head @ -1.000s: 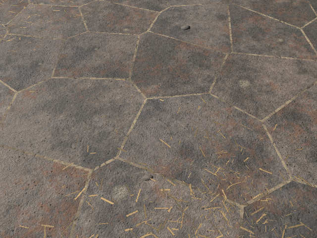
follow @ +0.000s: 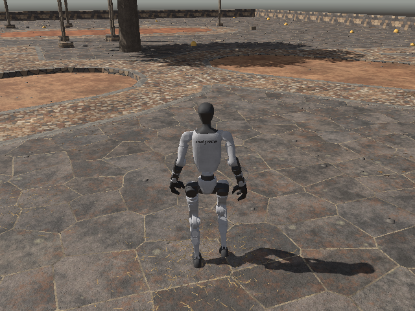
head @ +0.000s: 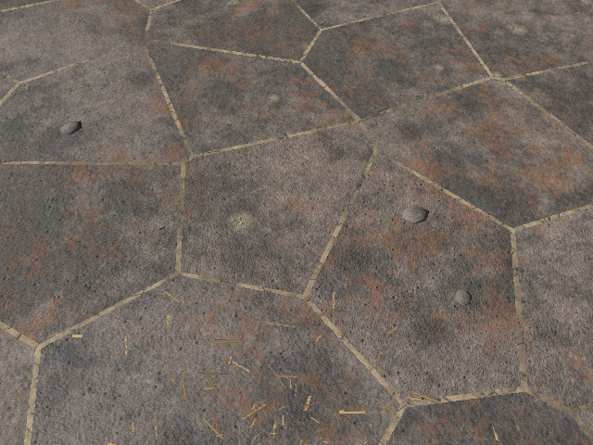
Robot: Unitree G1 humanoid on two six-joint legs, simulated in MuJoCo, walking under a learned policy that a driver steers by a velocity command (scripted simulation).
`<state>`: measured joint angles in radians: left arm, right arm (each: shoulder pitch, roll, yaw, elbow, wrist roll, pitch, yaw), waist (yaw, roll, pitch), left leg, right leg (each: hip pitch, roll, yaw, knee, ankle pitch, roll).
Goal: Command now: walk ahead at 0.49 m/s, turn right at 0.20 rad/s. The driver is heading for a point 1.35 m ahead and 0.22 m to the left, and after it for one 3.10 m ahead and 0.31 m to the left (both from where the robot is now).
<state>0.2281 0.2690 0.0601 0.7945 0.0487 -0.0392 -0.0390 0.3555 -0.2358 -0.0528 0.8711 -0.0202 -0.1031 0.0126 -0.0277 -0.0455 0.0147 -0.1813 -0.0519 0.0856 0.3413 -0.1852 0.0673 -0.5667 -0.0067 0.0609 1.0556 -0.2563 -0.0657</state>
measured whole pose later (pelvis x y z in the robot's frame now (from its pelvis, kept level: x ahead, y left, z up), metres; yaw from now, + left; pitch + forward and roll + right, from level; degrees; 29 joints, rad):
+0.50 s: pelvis +0.27 -0.05 +0.00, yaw +5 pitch +0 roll -1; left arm 0.34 0.21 0.04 0.90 0.02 -0.10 0.00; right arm 0.29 -0.25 -0.06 0.90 -0.03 -0.02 0.03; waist 0.00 0.04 0.02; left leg -0.60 0.07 -0.01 1.09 -0.21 0.06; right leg -0.11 0.04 -0.17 0.30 -0.21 -0.07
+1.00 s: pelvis +0.52 +0.04 +0.00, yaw +22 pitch +0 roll +0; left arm 0.17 0.24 0.04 0.81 0.04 -0.06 -0.01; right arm 0.30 -0.26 -0.07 0.89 0.00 -0.04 0.01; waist -0.01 -0.02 0.06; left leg -0.20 -0.15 0.02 0.37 -0.18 0.15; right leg -0.56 -0.11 0.02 1.12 -0.29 0.02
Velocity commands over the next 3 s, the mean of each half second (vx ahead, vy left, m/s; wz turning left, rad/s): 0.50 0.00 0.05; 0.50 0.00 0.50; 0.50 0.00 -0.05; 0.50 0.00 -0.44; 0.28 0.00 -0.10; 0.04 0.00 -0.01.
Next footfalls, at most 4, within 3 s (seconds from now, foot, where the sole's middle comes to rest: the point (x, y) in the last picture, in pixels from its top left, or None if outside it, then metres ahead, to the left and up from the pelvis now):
0.26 right None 0.29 -0.12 -0.78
0.78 left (255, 419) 0.55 0.09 -0.78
1.36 right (260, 287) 0.91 0.08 -0.78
1.88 left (183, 218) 1.15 0.31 -0.78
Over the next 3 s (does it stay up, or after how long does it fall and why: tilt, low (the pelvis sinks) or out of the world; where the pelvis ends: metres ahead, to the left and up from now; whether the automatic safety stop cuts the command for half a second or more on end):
stays up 1.28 0.22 0.00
